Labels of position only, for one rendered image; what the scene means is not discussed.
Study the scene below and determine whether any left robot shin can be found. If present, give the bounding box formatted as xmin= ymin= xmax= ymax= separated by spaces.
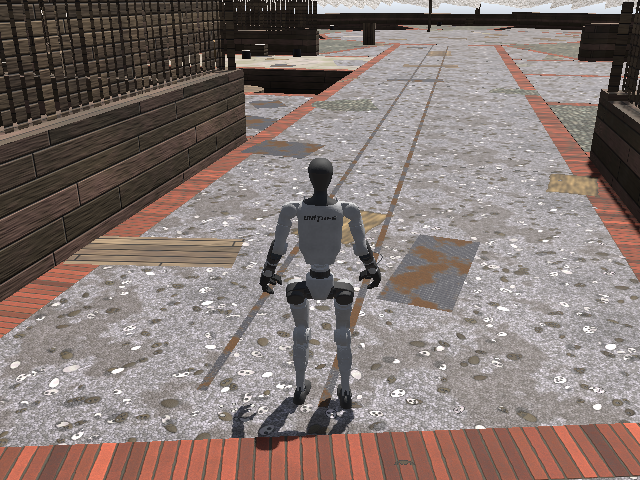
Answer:
xmin=293 ymin=327 xmax=309 ymax=392

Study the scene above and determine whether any left robot upper arm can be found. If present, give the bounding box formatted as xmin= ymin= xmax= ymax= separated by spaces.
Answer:
xmin=272 ymin=201 xmax=300 ymax=255

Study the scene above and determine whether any humanoid robot torso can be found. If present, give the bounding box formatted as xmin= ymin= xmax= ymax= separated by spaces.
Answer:
xmin=297 ymin=196 xmax=344 ymax=300

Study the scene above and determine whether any robot right forearm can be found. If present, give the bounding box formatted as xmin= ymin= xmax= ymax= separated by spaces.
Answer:
xmin=359 ymin=240 xmax=378 ymax=274

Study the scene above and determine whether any robot left forearm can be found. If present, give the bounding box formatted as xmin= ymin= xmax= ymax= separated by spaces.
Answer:
xmin=262 ymin=239 xmax=282 ymax=277

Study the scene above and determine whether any right robot upper arm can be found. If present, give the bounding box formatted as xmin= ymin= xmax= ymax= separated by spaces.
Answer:
xmin=341 ymin=201 xmax=369 ymax=256

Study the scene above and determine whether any right robot hand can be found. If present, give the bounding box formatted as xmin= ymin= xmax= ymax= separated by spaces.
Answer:
xmin=359 ymin=267 xmax=381 ymax=289

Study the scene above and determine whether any left robot hand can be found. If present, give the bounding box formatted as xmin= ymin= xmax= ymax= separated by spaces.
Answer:
xmin=259 ymin=273 xmax=282 ymax=294

